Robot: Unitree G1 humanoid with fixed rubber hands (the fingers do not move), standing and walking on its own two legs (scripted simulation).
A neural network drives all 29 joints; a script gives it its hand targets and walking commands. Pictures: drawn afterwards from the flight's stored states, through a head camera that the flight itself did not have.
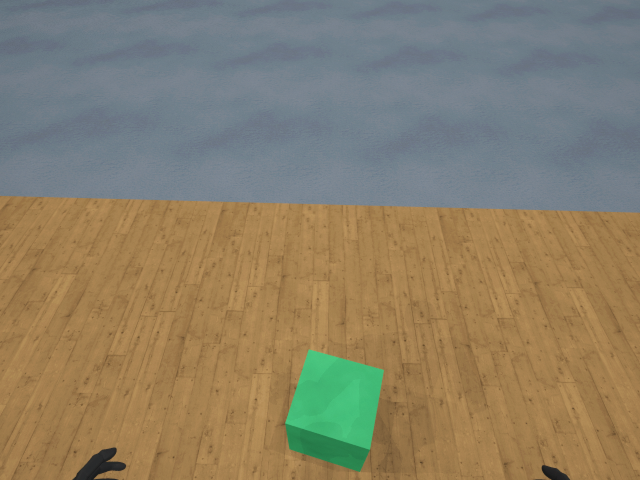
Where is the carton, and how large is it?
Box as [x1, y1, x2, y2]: [285, 350, 383, 471]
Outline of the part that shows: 308,350 285,422 289,448 359,471 370,446 383,370 316,351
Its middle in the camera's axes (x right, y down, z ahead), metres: +0.05 +0.48 +1.08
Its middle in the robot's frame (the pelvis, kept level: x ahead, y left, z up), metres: +0.41 -0.03 -0.66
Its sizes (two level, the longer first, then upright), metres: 0.210 0.200 0.250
